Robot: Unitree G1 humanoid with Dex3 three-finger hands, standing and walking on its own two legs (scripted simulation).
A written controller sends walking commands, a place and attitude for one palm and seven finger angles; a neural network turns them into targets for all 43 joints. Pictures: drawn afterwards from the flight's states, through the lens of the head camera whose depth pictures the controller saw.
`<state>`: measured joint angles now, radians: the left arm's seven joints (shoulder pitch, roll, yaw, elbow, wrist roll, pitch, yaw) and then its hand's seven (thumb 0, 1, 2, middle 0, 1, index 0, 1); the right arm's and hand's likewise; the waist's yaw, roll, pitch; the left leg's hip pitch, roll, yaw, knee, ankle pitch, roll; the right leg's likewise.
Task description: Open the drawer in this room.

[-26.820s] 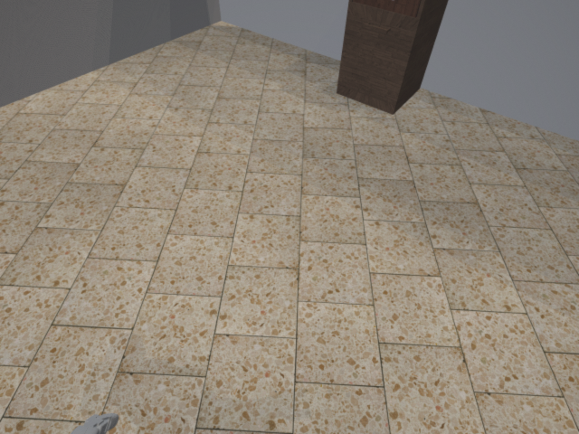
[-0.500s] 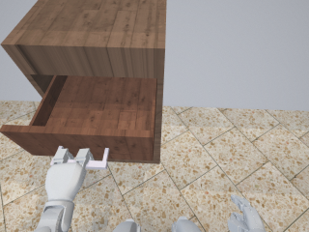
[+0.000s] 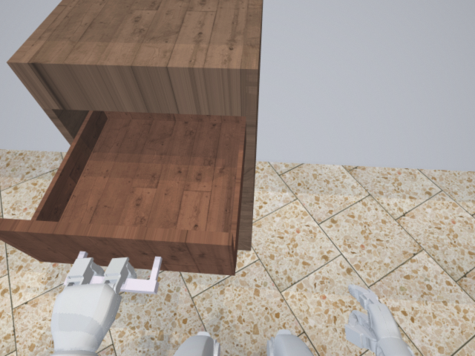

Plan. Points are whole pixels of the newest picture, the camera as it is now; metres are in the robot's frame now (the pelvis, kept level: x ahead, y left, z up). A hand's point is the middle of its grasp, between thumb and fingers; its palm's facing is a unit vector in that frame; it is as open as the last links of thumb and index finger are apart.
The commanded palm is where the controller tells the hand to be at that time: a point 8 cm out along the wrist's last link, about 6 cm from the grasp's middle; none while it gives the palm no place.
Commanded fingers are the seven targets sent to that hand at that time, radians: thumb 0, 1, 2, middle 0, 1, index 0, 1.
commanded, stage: pull the drawer open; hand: left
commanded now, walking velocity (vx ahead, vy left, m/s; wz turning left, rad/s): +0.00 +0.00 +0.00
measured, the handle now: (115, 272) +0.25 +0.23 -0.02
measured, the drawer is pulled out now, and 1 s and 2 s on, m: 0.26 0.30 0.30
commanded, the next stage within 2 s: open the thumb to release the handle in 0.60 s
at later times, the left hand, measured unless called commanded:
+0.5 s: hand (97, 340) +0.15 +0.23 -0.03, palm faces -0.08 -0.08 -0.99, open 5.5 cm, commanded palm +0.11 +0.24 +0.01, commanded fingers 0.00 0.90 0.90 -0.40 -1.35 -0.40 -1.35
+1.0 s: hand (95, 333) +0.16 +0.24 -0.04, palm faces -0.05 -0.06 -1.00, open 7.8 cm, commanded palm +0.14 +0.24 +0.01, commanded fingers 0.00 -0.22 0.42 -0.32 -1.23 -0.32 -1.23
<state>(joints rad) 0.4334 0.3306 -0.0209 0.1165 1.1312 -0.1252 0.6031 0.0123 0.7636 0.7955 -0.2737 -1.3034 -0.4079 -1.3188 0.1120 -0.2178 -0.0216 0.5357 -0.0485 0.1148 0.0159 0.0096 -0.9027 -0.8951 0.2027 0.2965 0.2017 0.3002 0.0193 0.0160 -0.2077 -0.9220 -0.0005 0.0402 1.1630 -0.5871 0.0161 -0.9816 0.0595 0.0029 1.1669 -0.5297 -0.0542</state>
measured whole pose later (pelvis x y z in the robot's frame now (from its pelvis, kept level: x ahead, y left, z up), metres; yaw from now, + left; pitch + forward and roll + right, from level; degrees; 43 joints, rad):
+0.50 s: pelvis -0.01 -0.01 -0.01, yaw +1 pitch +21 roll +1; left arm 0.55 0.35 0.04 0.03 1.11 -0.21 0.57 0.01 0.76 0.78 -0.27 -1.28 -0.39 -1.31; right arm 0.09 -0.20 -0.03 0.52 -0.06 0.11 0.03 0.01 -0.90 -0.90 0.20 0.30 0.20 0.30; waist 0.03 0.02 -0.21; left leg -0.99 0.00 0.03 1.23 -0.60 0.00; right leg -1.05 0.06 -0.01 1.24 -0.54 -0.07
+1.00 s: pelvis -0.02 -0.01 -0.01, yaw +2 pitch +21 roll +1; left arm 0.46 0.35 0.02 0.08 1.10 -0.16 0.59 0.00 0.37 0.67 -0.34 -1.28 -0.38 -1.29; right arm 0.11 -0.22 -0.03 0.54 -0.06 0.11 0.00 0.01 -0.90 -0.90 0.20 0.30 0.20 0.30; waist 0.04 0.04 -0.20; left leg -1.00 -0.01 0.01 1.23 -0.58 0.00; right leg -1.05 0.05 -0.03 1.23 -0.54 -0.07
